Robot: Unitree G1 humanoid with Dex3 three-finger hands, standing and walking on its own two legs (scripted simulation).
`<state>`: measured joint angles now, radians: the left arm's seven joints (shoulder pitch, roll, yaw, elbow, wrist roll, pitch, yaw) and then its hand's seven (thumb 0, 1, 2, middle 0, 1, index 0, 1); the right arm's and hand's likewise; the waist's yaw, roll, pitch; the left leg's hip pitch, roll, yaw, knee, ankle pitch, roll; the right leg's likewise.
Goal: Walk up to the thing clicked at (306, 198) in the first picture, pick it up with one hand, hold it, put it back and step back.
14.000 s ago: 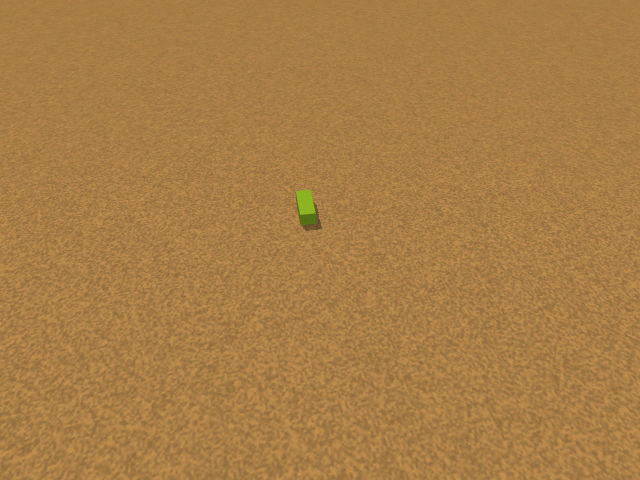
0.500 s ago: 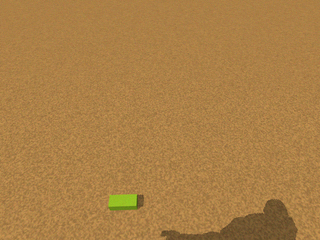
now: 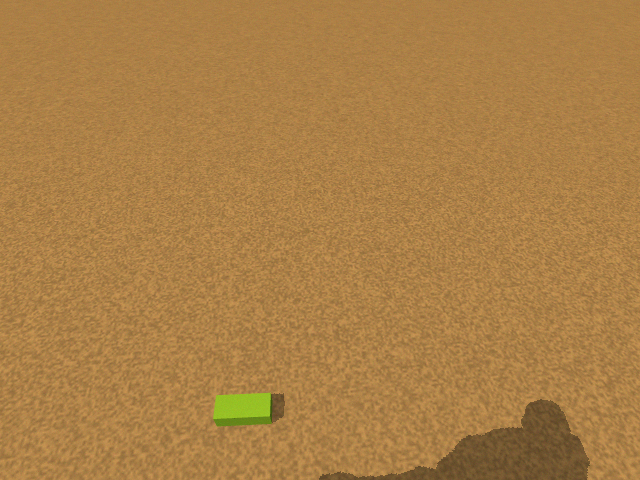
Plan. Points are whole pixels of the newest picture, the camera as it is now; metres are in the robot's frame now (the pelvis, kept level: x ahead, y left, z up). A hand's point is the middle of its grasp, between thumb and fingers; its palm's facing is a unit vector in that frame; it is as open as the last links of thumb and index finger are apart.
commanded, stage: walk up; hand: left
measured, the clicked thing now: (244, 409) +0.51 +0.24 -0.75
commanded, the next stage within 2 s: stand in 1.42 s
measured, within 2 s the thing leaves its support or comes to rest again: neither
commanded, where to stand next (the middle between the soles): +0.11 -0.01 m, yaw -1 degrees
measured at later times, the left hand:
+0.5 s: hand out of the picture +0.11 +0.24 -0.14, palm faces +0.02 -0.88 -0.47, open 7.4 cm
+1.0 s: hand out of the picture +0.11 +0.25 -0.17, palm faces +0.01 -0.93 -0.36, open 7.4 cm
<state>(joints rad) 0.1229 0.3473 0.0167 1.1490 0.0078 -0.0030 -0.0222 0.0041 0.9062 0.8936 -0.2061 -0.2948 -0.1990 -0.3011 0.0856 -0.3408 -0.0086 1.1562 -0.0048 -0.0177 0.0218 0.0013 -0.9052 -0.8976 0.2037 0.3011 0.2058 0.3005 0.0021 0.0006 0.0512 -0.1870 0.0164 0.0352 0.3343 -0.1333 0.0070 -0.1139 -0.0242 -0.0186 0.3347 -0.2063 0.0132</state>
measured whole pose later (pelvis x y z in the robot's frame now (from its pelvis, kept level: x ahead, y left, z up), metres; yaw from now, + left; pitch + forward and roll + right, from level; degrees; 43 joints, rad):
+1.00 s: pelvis +0.03 -0.01 -0.02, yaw +1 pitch -3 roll +0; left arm 0.12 0.37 0.02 1.02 0.00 0.00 0.00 0.01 0.90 0.89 -0.21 -0.30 -0.20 -0.30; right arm 0.05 -0.37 -0.02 1.01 0.00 0.01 0.02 0.00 -0.91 -0.90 0.20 0.30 0.21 0.30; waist 0.02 0.01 0.12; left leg -0.30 0.03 -0.02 0.62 -0.27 -0.02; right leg -0.24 -0.02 0.01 0.61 -0.33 0.02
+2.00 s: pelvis +0.06 -0.01 +0.00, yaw +0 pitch -1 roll +0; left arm 0.10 0.35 0.00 1.12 0.00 -0.02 -0.01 0.00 0.91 0.89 -0.21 -0.29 -0.20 -0.30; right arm 0.08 -0.36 -0.01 1.14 0.00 -0.01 0.01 0.00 -0.91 -0.90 0.20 0.30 0.21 0.30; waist -0.01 0.00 0.05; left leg -0.14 0.03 0.00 0.34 -0.18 -0.03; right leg -0.09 -0.02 0.02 0.33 -0.23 0.03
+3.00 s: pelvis +0.06 -0.01 +0.00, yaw +0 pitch -2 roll +0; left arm 0.12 0.35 0.01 1.12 0.01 -0.01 0.00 0.00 0.90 0.89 -0.21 -0.30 -0.20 -0.30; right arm 0.10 -0.35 -0.01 1.14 -0.01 -0.01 0.01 0.00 -0.91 -0.90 0.20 0.30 0.21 0.30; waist 0.00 0.00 0.05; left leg -0.12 0.03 0.01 0.32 -0.17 -0.03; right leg -0.07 -0.02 0.03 0.31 -0.22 0.03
